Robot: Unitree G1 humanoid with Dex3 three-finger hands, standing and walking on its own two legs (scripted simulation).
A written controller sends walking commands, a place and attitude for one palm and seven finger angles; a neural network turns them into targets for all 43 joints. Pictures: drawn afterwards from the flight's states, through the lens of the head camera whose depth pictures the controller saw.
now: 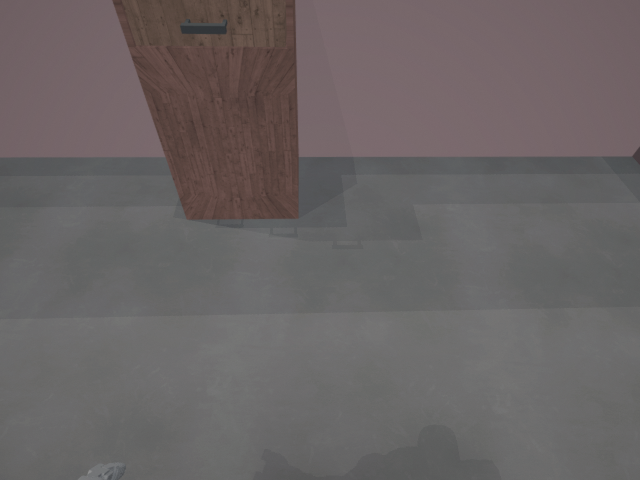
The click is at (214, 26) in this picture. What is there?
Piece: drawer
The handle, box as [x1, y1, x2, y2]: [180, 19, 226, 33]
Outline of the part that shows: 180,25 182,33 226,32 225,19 223,19 221,23 191,23 189,19 186,19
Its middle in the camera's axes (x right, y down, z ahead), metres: -0.33 -0.60 +1.08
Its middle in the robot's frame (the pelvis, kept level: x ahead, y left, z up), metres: +1.21 +0.39 +0.05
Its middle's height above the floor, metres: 0.82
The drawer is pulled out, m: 0.00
